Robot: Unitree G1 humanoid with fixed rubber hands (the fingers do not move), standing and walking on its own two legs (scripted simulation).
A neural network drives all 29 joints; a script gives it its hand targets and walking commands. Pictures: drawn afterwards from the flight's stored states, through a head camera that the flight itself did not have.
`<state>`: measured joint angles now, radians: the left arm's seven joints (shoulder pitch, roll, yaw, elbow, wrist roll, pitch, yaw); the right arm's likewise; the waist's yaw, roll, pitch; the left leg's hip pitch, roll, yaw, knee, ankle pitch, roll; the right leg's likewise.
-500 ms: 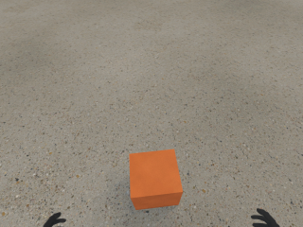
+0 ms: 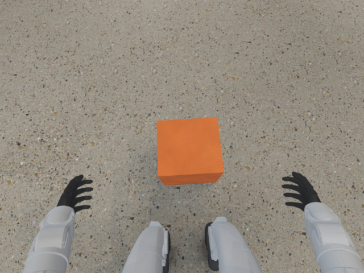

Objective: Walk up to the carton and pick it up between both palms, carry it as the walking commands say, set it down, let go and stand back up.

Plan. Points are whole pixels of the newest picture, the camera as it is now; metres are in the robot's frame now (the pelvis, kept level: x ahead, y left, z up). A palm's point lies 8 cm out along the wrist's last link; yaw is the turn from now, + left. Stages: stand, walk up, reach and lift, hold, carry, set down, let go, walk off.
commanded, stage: reach and lift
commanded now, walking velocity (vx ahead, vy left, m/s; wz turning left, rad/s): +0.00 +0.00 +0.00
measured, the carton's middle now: (188, 154) +0.49 -0.01 -0.59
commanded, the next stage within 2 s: none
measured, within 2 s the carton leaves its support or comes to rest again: neither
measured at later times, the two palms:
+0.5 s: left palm (93, 156) +0.37 +0.25 -0.14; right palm (282, 154) +0.36 -0.25 -0.15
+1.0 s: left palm (114, 127) +0.48 +0.23 -0.21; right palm (259, 119) +0.50 -0.23 -0.21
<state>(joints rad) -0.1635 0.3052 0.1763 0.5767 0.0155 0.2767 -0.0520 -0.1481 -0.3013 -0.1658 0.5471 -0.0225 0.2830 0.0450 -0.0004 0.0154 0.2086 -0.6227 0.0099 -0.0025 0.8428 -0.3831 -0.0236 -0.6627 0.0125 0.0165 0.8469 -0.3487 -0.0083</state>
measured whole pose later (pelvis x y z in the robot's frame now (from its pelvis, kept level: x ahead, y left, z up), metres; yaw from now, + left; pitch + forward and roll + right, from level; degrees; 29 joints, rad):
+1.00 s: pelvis -0.07 -0.01 -0.08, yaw +2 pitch +30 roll +3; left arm -1.36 0.49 0.23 0.71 -0.16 0.35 0.03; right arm -1.39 -0.49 -0.20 0.69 0.16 0.35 -0.04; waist 0.00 -0.03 0.53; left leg -1.33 -0.01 0.01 1.17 -0.36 -0.03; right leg -1.39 0.01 0.04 1.19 -0.32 -0.02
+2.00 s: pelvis -0.09 -0.01 -0.30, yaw +4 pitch +33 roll +3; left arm -1.57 0.50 0.19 0.95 -0.22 0.30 0.06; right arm -1.58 -0.50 -0.16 0.92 0.18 0.29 -0.08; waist -0.03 0.00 0.52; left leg -2.01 -0.04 0.00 2.02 -0.58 -0.05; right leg -2.07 0.02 0.04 2.03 -0.54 -0.01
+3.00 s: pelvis -0.07 +0.00 -0.38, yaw +4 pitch +31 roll +2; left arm -1.51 0.40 0.05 1.00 -0.29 0.15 0.12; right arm -1.53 -0.47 -0.05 1.05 0.28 0.12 -0.09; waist -0.03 0.01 0.52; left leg -2.17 -0.04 0.01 2.30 -0.67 -0.04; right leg -2.22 0.01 0.04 2.30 -0.62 0.01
